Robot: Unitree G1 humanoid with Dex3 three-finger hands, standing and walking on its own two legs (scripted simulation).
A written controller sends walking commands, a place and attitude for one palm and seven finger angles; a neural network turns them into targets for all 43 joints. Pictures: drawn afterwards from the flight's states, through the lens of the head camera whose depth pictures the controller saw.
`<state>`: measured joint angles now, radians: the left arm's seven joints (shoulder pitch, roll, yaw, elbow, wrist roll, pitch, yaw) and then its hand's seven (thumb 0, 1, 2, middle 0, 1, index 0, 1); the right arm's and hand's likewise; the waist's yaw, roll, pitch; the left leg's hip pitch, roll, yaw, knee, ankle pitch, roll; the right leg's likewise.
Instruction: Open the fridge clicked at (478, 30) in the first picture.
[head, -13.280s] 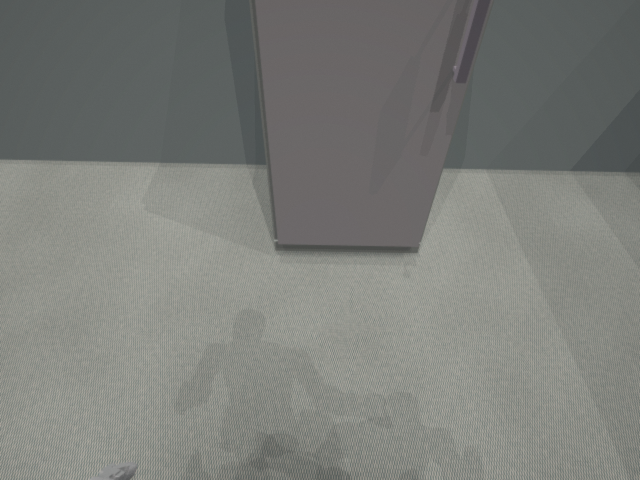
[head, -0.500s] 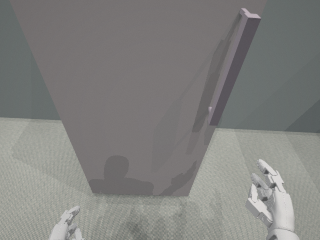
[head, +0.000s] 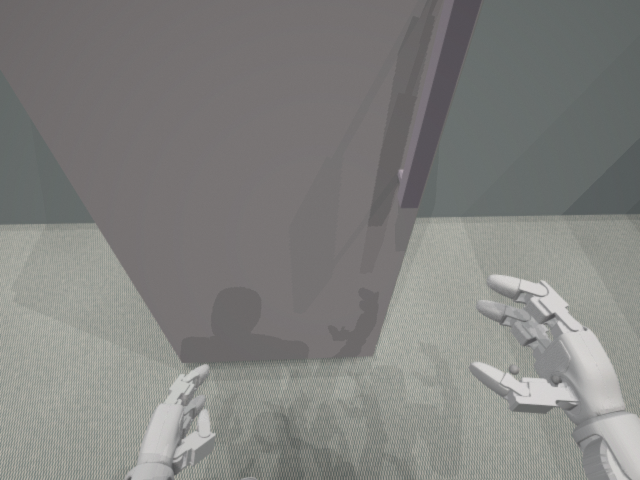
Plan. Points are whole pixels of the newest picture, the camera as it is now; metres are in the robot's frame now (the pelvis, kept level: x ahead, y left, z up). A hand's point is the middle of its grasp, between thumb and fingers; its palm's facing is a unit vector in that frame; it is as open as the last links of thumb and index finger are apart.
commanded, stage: raise the hand to about handle height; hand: right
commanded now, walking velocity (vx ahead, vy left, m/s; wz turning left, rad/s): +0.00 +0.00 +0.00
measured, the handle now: (428, 97) +0.52 -0.11 +0.22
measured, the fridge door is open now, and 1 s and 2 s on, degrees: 0 0 0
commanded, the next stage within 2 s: move the hooked fingers beside the handle in 1.38 s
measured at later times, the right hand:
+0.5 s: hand (634, 290) +0.27 -0.26 +0.19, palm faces +0.04 +0.99 -0.12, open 13.2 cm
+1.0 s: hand out of the picture +0.31 -0.28 +0.25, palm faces +0.03 +0.99 -0.10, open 14.0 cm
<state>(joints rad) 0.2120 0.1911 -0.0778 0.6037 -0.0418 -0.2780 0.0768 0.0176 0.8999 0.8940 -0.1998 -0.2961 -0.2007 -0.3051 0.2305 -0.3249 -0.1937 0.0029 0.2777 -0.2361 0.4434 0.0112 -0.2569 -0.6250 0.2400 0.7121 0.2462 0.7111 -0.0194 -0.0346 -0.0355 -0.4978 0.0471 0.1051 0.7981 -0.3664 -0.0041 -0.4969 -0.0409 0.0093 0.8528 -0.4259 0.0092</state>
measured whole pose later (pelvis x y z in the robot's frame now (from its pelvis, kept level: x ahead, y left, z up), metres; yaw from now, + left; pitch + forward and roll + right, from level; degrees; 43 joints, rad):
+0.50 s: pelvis +0.02 -0.01 +0.03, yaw +1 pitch -2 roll +1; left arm 0.23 0.26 -0.07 0.60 -0.06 -0.34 0.11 0.02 0.90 0.89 -0.20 -0.30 -0.20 -0.30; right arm 0.07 -0.42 -0.41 -0.04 0.35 0.00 0.40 0.00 0.33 -0.37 0.29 1.09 0.30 1.09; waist -0.05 -0.02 -0.03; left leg -0.24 0.04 0.09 0.56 -0.28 -0.01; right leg -0.23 -0.03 -0.02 0.61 -0.34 0.00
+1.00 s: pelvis +0.02 +0.01 +0.03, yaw +0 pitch -2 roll +0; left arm 0.21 0.30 -0.09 0.61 -0.09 -0.23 0.09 0.02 0.90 0.89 -0.20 -0.30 -0.20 -0.30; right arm -0.25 -0.57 -0.50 0.22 0.33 0.27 0.53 -0.01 0.50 -0.30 0.30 1.20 0.30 1.20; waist -0.06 -0.07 -0.02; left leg -0.19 0.04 0.10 0.48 -0.25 0.00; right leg -0.17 -0.04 -0.01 0.50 -0.29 0.02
